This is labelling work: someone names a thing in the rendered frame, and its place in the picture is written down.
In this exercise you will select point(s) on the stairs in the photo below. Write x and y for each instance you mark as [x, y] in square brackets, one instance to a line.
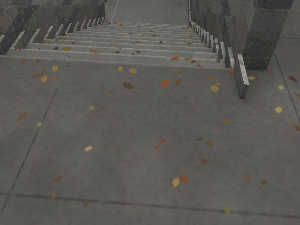
[128, 42]
[109, 9]

